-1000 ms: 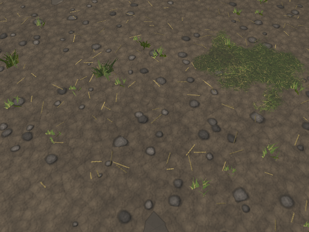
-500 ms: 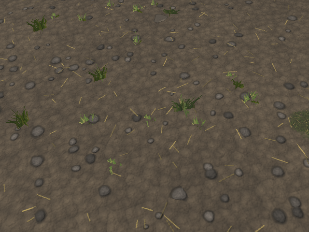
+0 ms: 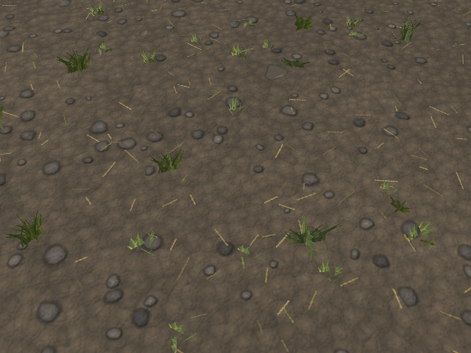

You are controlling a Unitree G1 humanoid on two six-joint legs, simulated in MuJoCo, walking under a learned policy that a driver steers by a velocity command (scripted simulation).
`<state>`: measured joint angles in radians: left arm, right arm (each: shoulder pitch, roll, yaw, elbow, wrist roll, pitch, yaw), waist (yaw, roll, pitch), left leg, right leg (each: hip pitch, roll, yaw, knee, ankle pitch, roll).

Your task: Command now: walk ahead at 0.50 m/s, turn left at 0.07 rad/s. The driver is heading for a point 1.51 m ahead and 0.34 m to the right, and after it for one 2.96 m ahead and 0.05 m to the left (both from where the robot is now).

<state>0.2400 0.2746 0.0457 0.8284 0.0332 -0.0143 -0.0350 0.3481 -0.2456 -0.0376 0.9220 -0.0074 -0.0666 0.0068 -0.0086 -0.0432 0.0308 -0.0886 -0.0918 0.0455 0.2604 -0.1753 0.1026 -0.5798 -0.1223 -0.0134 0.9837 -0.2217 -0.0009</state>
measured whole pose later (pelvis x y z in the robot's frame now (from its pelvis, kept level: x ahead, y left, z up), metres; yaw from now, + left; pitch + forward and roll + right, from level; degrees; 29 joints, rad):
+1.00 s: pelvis +0.55 +0.00 +0.00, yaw -1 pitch -1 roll +0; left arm 0.26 0.24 0.05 0.95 0.03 -0.05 -0.02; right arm 0.26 -0.23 -0.05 0.99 -0.01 -0.08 0.00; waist 0.00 -0.03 0.05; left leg -0.20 -0.06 0.10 0.36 -0.15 0.10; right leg -0.45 -0.05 0.00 1.09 -0.31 -0.06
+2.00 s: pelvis +1.09 -0.02 -0.02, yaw -8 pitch +1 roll +0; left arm 0.40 0.21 0.06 1.02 0.00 -0.06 0.01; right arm 0.06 -0.20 -0.04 0.87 -0.04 -0.08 0.00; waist 0.06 -0.02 0.06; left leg -0.39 0.01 0.10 0.54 -0.17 0.06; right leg -0.23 0.03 0.01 1.03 -0.42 -0.09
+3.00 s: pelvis +1.52 -0.21 -0.02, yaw -24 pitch -1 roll -1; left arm 0.24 0.23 0.04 0.93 0.01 -0.03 0.05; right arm 0.22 -0.22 -0.04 0.87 -0.02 -0.04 0.00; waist -0.01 0.00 0.08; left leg -0.38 -0.05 0.06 0.56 -0.15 0.11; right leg -0.17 0.08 -0.10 0.81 -0.44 -0.07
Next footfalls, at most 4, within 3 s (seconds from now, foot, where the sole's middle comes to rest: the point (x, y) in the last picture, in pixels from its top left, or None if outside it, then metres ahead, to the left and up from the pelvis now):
0.28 right None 0.33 -0.13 -0.78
0.80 left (214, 311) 0.62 0.06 -0.78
1.38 right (271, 228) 0.92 -0.13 -0.78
1.92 left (219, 161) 1.22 0.05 -0.78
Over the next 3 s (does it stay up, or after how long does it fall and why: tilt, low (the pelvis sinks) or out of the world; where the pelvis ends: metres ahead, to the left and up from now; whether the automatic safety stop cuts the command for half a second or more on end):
stays up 1.52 -0.21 -0.02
